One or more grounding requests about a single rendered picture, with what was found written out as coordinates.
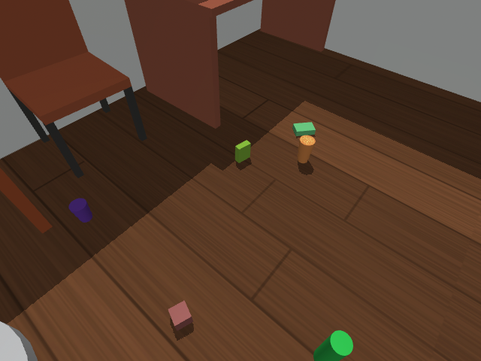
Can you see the chair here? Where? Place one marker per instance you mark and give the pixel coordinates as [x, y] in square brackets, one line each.
[45, 64]

